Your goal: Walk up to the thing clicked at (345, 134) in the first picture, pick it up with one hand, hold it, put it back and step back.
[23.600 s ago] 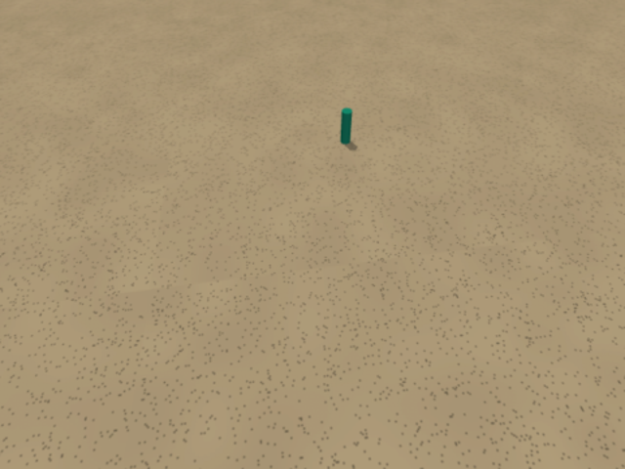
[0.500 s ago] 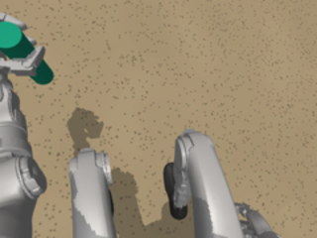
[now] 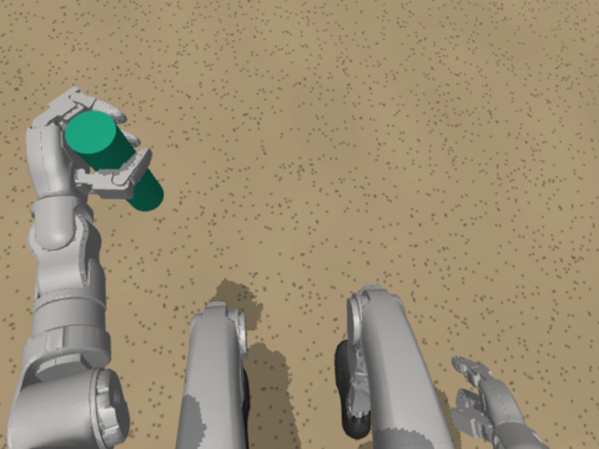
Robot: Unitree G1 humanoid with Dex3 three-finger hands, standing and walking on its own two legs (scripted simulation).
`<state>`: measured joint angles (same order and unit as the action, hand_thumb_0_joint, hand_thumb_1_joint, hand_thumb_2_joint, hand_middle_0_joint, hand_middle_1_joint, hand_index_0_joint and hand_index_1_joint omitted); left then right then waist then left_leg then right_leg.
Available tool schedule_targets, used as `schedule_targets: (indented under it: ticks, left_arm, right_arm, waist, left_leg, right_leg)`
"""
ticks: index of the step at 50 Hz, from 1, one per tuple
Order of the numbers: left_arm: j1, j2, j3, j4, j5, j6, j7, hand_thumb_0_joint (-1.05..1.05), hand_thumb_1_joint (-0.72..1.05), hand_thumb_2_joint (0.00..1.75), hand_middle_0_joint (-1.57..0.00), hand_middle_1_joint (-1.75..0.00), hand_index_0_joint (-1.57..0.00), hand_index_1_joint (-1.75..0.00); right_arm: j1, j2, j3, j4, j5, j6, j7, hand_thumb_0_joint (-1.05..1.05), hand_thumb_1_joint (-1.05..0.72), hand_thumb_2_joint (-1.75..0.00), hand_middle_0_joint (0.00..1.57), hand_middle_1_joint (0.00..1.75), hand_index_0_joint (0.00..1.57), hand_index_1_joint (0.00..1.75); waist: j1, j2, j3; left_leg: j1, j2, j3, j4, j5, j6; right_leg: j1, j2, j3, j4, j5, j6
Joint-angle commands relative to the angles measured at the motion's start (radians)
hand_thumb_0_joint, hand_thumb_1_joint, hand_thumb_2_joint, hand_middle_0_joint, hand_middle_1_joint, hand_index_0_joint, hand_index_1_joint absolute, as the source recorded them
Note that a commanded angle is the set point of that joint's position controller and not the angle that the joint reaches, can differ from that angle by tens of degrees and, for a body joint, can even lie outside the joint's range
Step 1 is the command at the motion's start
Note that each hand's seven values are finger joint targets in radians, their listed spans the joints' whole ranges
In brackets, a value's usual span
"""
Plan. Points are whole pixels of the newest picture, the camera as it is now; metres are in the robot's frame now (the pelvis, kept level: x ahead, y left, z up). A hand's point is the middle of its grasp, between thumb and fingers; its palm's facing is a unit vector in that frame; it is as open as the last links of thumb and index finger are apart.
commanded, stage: lift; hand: left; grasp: from the side
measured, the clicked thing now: (123, 169) +0.47 +0.22 -0.03
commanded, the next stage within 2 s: hold in 1.32 s
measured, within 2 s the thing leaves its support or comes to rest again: neither
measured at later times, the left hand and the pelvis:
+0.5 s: hand (50, 84) +0.42 +0.19 +0.19, palm faces +0.16 -0.99 -0.02, open 7.6 cm; pelvis +0.03 +0.00 +0.15, yaw +1 degrees
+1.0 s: hand out of the picture +0.43 +0.17 +0.26, palm faces +0.16 -0.99 -0.01, open 7.6 cm; pelvis +0.07 +0.00 +0.22, yaw +1 degrees
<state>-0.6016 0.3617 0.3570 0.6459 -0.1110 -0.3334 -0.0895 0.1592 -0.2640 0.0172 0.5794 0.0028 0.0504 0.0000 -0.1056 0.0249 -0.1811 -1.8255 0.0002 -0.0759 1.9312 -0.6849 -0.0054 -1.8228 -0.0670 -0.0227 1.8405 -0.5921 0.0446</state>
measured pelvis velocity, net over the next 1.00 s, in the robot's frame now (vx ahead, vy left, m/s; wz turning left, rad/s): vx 0.07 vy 0.00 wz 0.02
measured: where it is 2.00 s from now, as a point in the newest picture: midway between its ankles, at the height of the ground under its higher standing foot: (295, 419)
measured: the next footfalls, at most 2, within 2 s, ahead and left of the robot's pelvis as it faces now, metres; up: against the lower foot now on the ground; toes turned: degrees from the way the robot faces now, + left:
none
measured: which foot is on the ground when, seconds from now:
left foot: down 0.00-1.00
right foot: down 0.00-1.00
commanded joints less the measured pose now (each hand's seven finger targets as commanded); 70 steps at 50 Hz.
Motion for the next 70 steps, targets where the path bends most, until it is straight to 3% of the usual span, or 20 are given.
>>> schedule_targets:
  ticks: [1,3,4,5,7,10,12,16,17,22,28,30,31,32,38,42,45,58,62,70]
  left_arm:
    - [-0.275,0.184,0.007,-0.382,-0.027,-0.046,0.033,0.00,0.32,1.25,-1.36,-1.48,-1.39,-1.46]
    - [-0.194,0.131,-0.026,-0.362,-0.031,-0.023,0.043,0.00,0.32,1.25,-1.36,-1.47,-1.39,-1.45]
    - [-0.194,0.143,-0.017,-0.433,-0.036,-0.020,0.051,0.00,0.33,1.25,-1.36,-1.47,-1.39,-1.45]
    - [-0.138,0.104,-0.053,-0.392,-0.032,-0.007,0.054,0.00,0.30,1.26,-1.35,-1.47,-1.38,-1.45]
    - [-0.123,0.124,-0.037,-0.441,-0.033,0.004,0.071,0.00,0.30,1.25,-1.36,-1.48,-1.39,-1.46]
    - [-0.079,0.085,-0.085,-0.461,-0.032,0.017,0.082,0.00,0.29,1.26,-1.37,-1.48,-1.40,-1.47]
    - [-0.020,0.077,-0.068,-0.428,-0.034,0.024,0.094,0.00,0.32,1.26,-1.37,-1.48,-1.40,-1.46]
    - [-0.014,0.030,-0.122,-0.421,-0.031,0.010,0.098,0.00,0.32,1.27,-1.38,-1.50,-1.42,-1.48]
    - [-0.003,0.049,-0.103,-0.434,-0.026,0.007,0.102,0.00,0.33,1.27,-1.38,-1.48,-1.41,-1.47]
    - [0.020,0.000,-0.142,-0.410,-0.033,-0.006,0.097,0.00,0.31,1.24,-1.36,-1.45,-1.39,-1.43]
    - [0.034,0.001,-0.141,-0.461,-0.032,-0.029,0.104,0.00,0.30,1.20,-1.34,-1.41,-1.36,-1.40]
    - [0.041,-0.013,-0.157,-0.475,-0.033,-0.035,0.105,0.00,0.31,1.21,-1.34,-1.41,-1.36,-1.40]
    - [0.059,0.000,-0.139,-0.454,-0.029,-0.033,0.107,0.00,0.32,1.21,-1.34,-1.41,-1.36,-1.39]
    - [0.067,-0.015,-0.158,-0.461,-0.029,-0.031,0.107,0.00,0.34,1.21,-1.34,-1.40,-1.36,-1.39]
    - [0.066,-0.035,-0.171,-0.462,-0.031,-0.036,0.109,0.00,0.34,1.23,-1.34,-1.42,-1.36,-1.41]
    - [0.111,-0.047,-0.166,-0.444,-0.033,-0.030,0.111,0.00,0.34,1.22,-1.33,-1.41,-1.35,-1.40]
    - [0.105,-0.050,-0.166,-0.434,-0.031,-0.035,0.112,0.00,0.35,1.23,-1.32,-1.41,-1.34,-1.40]
    - [0.140,-0.050,-0.155,-0.443,-0.038,-0.052,0.100,0.00,0.36,1.23,-1.30,-1.39,-1.32,-1.38]
    - [0.126,-0.065,-0.169,-0.448,-0.039,-0.056,0.097,0.00,0.41,1.24,-1.31,-1.40,-1.32,-1.39]
    - [0.146,-0.066,-0.167,-0.451,-0.040,-0.057,0.090,0.00,0.42,1.26,-1.33,-1.42,-1.35,-1.42]
  right_arm:
    - [0.117,-0.172,-0.083,-0.077,0.016,-0.034,-0.026,0.00,-0.92,-0.90,0.20,0.30,0.20,0.30]
    - [0.116,-0.163,-0.084,-0.071,0.021,-0.039,-0.032,0.00,-0.92,-0.90,0.20,0.30,0.20,0.30]
    - [0.100,-0.163,-0.088,-0.080,0.024,-0.045,-0.034,0.00,-0.93,-0.90,0.20,0.30,0.20,0.30]
    - [0.093,-0.156,-0.088,-0.076,0.025,-0.047,-0.037,0.00,-0.92,-0.90,0.20,0.30,0.20,0.30]
    - [0.096,-0.153,-0.091,-0.075,0.026,-0.053,-0.044,0.00,-0.93,-0.90,0.20,0.30,0.20,0.30]
    - [0.083,-0.141,-0.087,-0.073,0.029,-0.066,-0.050,0.00,-0.92,-0.90,0.20,0.30,0.20,0.30]
    - [0.074,-0.137,-0.087,-0.071,0.032,-0.073,-0.052,0.00,-0.92,-0.90,0.20,0.30,0.20,0.30]
    - [0.065,-0.125,-0.083,-0.062,0.027,-0.093,-0.054,0.00,-0.92,-0.90,0.20,0.30,0.20,0.30]
    - [0.070,-0.126,-0.085,-0.064,0.028,-0.097,-0.054,0.00,-0.91,-0.90,0.20,0.30,0.20,0.30]
    - [0.068,-0.117,-0.081,-0.059,0.021,-0.112,-0.050,0.00,-0.92,-0.90,0.20,0.30,0.20,0.30]
    - [0.068,-0.106,-0.076,-0.058,0.014,-0.121,-0.047,0.00,-0.92,-0.90,0.20,0.30,0.20,0.30]
    - [0.075,-0.103,-0.072,-0.053,0.010,-0.120,-0.049,0.00,-0.92,-0.90,0.20,0.30,0.20,0.30]
    - [0.081,-0.107,-0.076,-0.051,0.008,-0.120,-0.049,0.00,-0.92,-0.90,0.20,0.30,0.20,0.30]
    - [0.079,-0.105,-0.073,-0.057,0.009,-0.120,-0.048,0.00,-0.92,-0.90,0.20,0.30,0.20,0.30]
    - [0.090,-0.094,-0.075,-0.055,0.005,-0.113,-0.050,0.00,-0.92,-0.90,0.20,0.30,0.20,0.30]
    - [0.102,-0.091,-0.075,-0.050,0.004,-0.115,-0.049,0.00,-0.92,-0.90,0.20,0.30,0.20,0.30]
    - [0.094,-0.085,-0.074,-0.045,0.000,-0.109,-0.049,0.00,-0.91,-0.90,0.20,0.30,0.20,0.30]
    - [0.089,-0.082,-0.078,-0.047,-0.001,-0.102,-0.044,0.00,-0.91,-0.90,0.20,0.30,0.20,0.30]
    - [0.078,-0.086,-0.082,-0.043,-0.001,-0.101,-0.041,0.00,-0.91,-0.90,0.20,0.30,0.20,0.30]
    - [0.075,-0.086,-0.083,-0.040,-0.004,-0.100,-0.038,0.00,-0.91,-0.90,0.20,0.30,0.20,0.30]
  waist:
    - [0.011,0.126,-0.640]
    - [0.001,0.104,-0.597]
    - [0.020,0.109,-0.602]
    - [0.010,0.100,-0.559]
    - [0.017,0.071,-0.547]
    - [0.011,0.055,-0.496]
    - [0.031,0.043,-0.446]
    - [0.020,0.031,-0.375]
    - [0.034,0.038,-0.379]
    - [0.041,0.039,-0.336]
    - [0.058,0.046,-0.330]
    - [0.056,0.052,-0.345]
    - [0.060,0.059,-0.345]
    - [0.063,0.037,-0.335]
    - [0.053,0.006,-0.296]
    - [0.065,-0.003,-0.297]
    - [0.065,0.005,-0.234]
    - [0.078,-0.010,-0.254]
    - [0.071,0.010,-0.191]
    - [0.072,0.006,-0.200]
  left_leg:
    - [0.542,-0.001,0.003,-0.391,0.171,0.020]
    - [0.576,0.001,0.003,-0.422,0.204,0.019]
    - [0.611,0.001,0.004,-0.443,0.203,0.018]
    - [0.627,0.004,0.008,-0.458,0.205,0.018]
    - [0.645,0.003,0.014,-0.498,0.192,0.023]
    - [0.692,0.002,0.014,-0.564,0.188,0.025]
    - [0.736,0.007,0.006,-0.608,0.202,0.021]
    - [0.801,0.012,0.004,-0.682,0.193,0.021]
    - [0.833,0.011,0.005,-0.705,0.211,0.018]
    - [0.929,0.015,0.008,-0.780,0.255,0.012]
    - [1.024,0.017,0.011,-0.862,0.295,0.007]
    - [1.061,0.018,0.013,-0.879,0.350,0.004]
    - [1.075,0.017,0.018,-0.882,0.389,0.002]
    - [1.092,0.019,0.018,-0.895,0.399,0.001]
    - [1.112,0.014,0.038,-0.952,0.378,0.009]
    - [1.159,0.015,0.040,-0.975,0.485,0.003]
    - [1.169,0.015,0.042,-1.010,0.454,0.003]
    - [1.253,0.010,0.065,-1.068,0.547,0.004]
    - [1.274,0.011,0.059,-1.100,0.518,-0.002]
    - [1.315,0.014,0.063,-1.123,0.549,-0.005]
  right_leg:
    - [0.488,0.032,-0.024,-0.293,0.145,-0.074]
    - [0.524,0.034,-0.025,-0.331,0.177,-0.071]
    - [0.548,0.034,-0.021,-0.357,0.176,-0.071]
    - [0.548,0.037,-0.019,-0.383,0.178,-0.070]
    - [0.634,0.040,-0.015,-0.443,0.170,-0.065]
    - [0.700,0.043,-0.015,-0.510,0.174,-0.062]
    - [0.719,0.045,-0.018,-0.540,0.180,-0.062]
    - [0.777,0.049,-0.018,-0.616,0.184,-0.059]
    - [0.797,0.049,-0.017,-0.635,0.194,-0.061]
    - [0.872,0.052,-0.021,-0.708,0.230,-0.062]
    - [0.975,0.056,-0.024,-0.780,0.269,-0.059]
    - [1.009,0.057,-0.028,-0.789,0.316,-0.060]
    - [1.027,0.060,-0.029,-0.795,0.344,-0.062]
    - [1.044,0.062,-0.033,-0.804,0.349,-0.061]
    - [1.140,0.066,-0.024,-0.885,0.354,-0.054]
    - [1.203,0.066,-0.027,-0.900,0.445,-0.056]
    - [1.205,0.069,-0.030,-0.936,0.413,-0.055]
    - [1.361,0.066,-0.019,-1.000,0.525,-0.050]
    - [1.328,0.068,-0.024,-1.018,0.481,-0.053]
    - [1.369,0.071,-0.026,-1.040,0.506,-0.052]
